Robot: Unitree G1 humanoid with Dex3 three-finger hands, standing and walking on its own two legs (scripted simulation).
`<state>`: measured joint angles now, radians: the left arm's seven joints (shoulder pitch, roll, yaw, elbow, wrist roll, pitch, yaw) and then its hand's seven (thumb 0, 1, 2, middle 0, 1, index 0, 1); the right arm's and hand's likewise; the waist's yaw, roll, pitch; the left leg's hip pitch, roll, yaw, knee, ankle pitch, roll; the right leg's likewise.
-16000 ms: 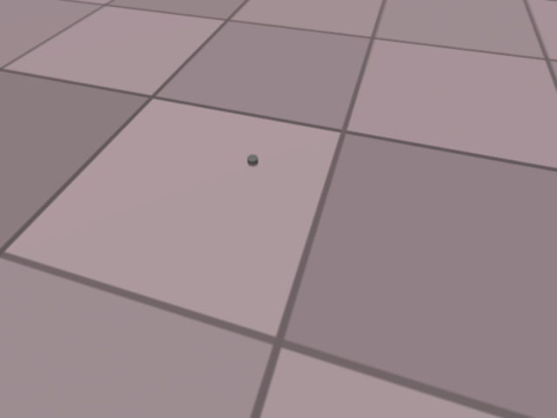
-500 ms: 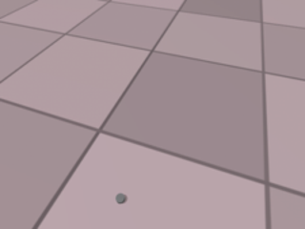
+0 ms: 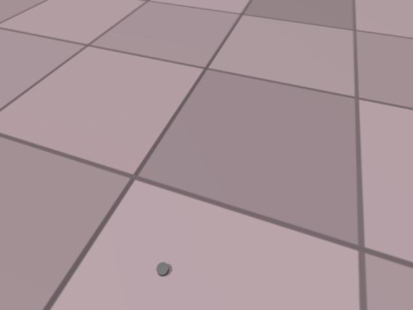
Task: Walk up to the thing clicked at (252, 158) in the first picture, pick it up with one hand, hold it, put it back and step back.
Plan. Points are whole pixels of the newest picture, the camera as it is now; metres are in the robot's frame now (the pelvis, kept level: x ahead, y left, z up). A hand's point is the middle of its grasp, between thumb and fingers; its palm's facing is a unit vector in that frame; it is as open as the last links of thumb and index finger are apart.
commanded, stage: rise first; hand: left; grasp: from above
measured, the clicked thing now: (162, 269) +0.43 +0.21 -0.77
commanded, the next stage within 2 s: none
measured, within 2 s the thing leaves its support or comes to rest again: neither
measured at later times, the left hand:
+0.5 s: hand out of the picture +0.13 +0.26 -0.21, palm faces -0.11 -0.91 -0.41, open 13.0 cm
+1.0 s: hand out of the picture +0.13 +0.27 -0.29, palm faces -0.30 -0.79 -0.54, open 14.2 cm
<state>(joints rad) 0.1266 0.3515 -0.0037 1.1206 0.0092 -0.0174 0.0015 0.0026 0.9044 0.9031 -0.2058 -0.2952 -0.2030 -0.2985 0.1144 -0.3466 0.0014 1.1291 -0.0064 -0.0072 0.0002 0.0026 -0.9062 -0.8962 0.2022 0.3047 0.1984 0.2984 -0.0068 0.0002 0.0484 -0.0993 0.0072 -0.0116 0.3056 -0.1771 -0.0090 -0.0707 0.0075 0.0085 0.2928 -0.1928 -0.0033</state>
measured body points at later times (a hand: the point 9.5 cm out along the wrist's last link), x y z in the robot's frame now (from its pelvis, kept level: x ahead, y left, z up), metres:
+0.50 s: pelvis -0.02 +0.01 -0.06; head +0.06 +0.02 +0.38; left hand +0.13 +0.30 -0.18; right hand +0.11 -0.25 -0.17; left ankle -0.01 +0.12 -0.75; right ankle -0.02 -0.12 -0.75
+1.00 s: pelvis -0.03 +0.01 -0.15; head +0.10 +0.02 +0.28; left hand +0.14 +0.31 -0.26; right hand +0.17 -0.24 -0.24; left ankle -0.01 +0.12 -0.75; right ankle -0.02 -0.12 -0.75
